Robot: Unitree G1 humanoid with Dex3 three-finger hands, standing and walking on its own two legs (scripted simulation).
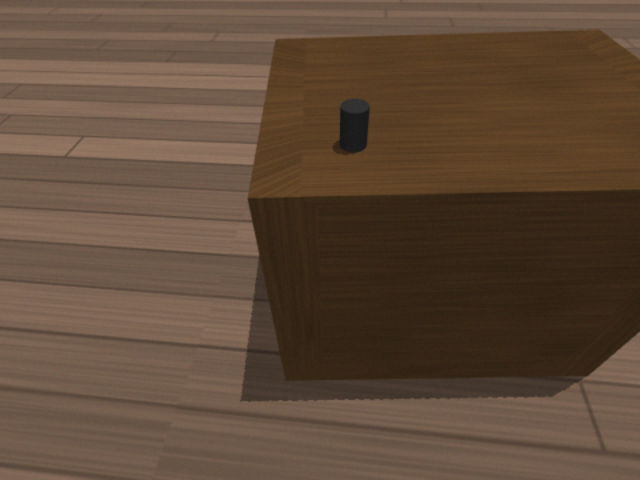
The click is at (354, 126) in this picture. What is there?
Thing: squat round
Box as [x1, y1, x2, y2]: [340, 99, 369, 151]
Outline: 348,99 343,101 340,105 340,146 347,151 359,151 363,149 366,145 369,105 364,100
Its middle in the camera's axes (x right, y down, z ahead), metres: +0.07 -0.22 +0.76
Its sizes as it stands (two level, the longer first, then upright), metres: 0.055 0.055 0.086
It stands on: a support 0.80 m high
